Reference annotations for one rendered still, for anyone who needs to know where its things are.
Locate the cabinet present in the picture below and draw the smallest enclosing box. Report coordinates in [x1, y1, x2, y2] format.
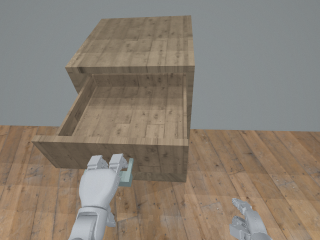
[65, 15, 195, 183]

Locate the robot right hand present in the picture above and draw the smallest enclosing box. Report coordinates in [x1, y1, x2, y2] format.
[229, 198, 268, 240]

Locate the left robot forearm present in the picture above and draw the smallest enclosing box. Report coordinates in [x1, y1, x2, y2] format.
[68, 205, 108, 240]

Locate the handle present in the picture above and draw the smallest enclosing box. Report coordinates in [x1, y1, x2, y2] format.
[83, 158, 134, 187]

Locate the drawer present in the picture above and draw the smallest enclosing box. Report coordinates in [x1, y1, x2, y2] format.
[31, 73, 189, 174]

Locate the robot left hand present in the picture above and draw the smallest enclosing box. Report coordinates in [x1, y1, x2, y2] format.
[79, 153, 128, 227]

